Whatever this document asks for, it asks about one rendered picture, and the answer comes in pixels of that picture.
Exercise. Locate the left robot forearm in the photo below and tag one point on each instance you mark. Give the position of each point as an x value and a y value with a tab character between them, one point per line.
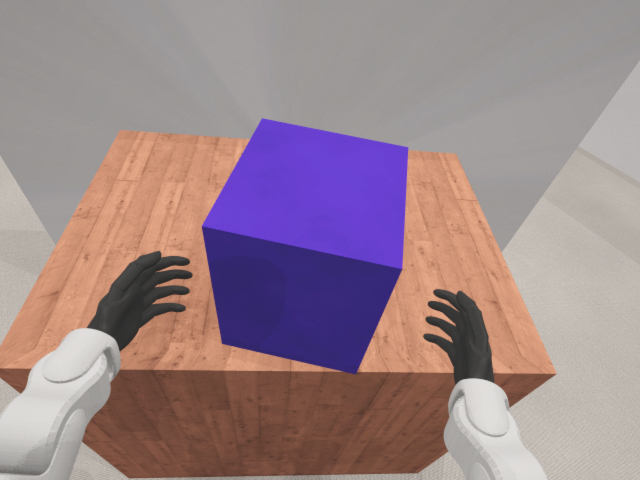
41	430

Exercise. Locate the pedestal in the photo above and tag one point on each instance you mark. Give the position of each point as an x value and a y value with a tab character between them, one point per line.
185	405

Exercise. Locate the right robot forearm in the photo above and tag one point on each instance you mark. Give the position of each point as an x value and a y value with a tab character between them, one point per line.
483	437

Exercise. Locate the right robot hand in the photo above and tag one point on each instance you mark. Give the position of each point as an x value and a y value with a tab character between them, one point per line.
470	352

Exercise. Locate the carton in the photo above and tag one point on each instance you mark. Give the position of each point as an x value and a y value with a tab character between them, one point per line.
305	243

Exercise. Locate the left robot hand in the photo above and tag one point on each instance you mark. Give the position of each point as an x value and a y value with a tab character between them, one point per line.
127	306

